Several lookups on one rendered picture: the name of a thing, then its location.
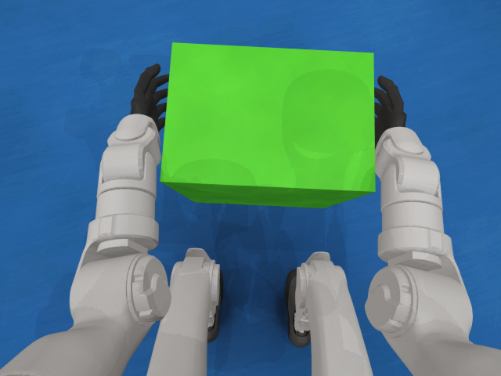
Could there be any robot right forearm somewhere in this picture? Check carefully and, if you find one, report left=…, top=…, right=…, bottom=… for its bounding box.
left=375, top=127, right=473, bottom=326

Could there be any robot right upper arm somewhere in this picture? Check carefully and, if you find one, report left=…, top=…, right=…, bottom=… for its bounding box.
left=365, top=265, right=501, bottom=376

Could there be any robot left upper arm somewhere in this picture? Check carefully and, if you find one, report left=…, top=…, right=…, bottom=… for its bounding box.
left=0, top=253, right=171, bottom=376

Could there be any right robot hand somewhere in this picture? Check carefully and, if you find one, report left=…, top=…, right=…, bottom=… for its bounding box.
left=374, top=75, right=406, bottom=149

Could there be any left robot hand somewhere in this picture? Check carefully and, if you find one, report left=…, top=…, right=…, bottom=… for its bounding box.
left=130, top=63, right=169, bottom=132

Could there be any robot left forearm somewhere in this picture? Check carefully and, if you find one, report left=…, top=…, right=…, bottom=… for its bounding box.
left=70, top=114, right=161, bottom=318

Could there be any carton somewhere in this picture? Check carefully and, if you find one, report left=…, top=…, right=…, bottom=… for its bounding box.
left=160, top=42, right=376, bottom=208

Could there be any robot left shin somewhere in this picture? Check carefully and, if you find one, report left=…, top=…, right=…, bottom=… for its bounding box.
left=170, top=248, right=216, bottom=327

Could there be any robot right thigh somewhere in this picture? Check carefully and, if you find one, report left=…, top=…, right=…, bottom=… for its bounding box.
left=296, top=260, right=373, bottom=376

